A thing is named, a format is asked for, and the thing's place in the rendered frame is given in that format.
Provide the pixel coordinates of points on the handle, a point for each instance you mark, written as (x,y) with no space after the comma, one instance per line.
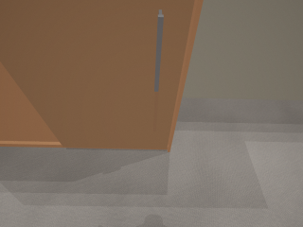
(159,37)

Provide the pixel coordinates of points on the wardrobe door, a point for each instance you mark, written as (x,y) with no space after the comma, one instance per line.
(19,121)
(88,67)

